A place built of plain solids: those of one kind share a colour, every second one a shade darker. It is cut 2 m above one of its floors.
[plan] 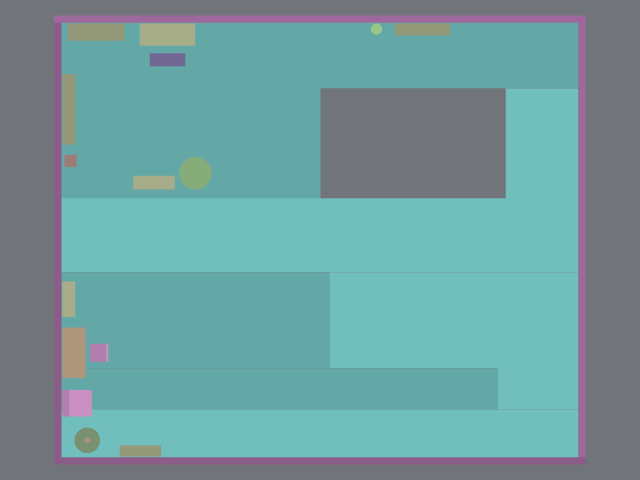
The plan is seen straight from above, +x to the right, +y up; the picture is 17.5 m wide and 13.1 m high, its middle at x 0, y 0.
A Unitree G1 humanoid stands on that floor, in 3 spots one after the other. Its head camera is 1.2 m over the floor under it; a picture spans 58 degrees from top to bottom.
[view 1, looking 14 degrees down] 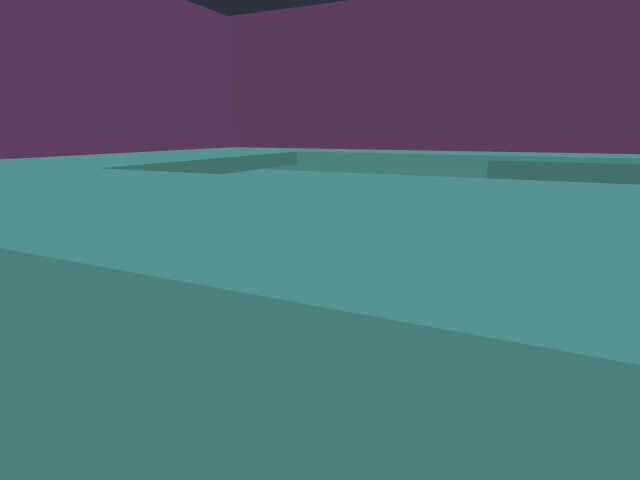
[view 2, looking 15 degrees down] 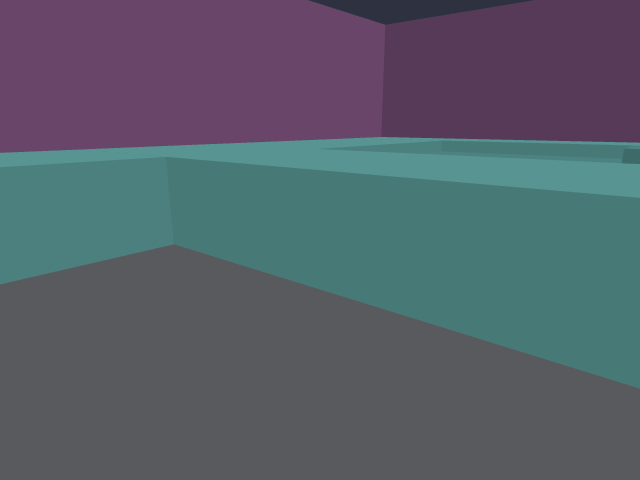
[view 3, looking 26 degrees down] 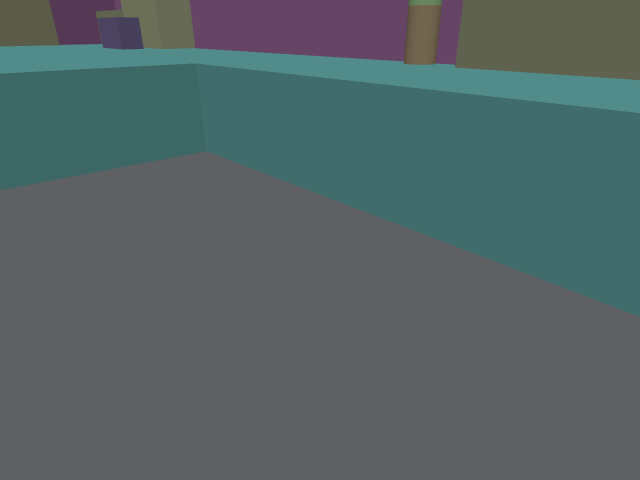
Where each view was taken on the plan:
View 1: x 1.44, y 1.81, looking -65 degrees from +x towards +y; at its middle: floor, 1.29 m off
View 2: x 1.15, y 3.47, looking -50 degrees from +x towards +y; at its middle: floor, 3.15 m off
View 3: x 4.31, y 1.94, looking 138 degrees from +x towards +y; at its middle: ground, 2.74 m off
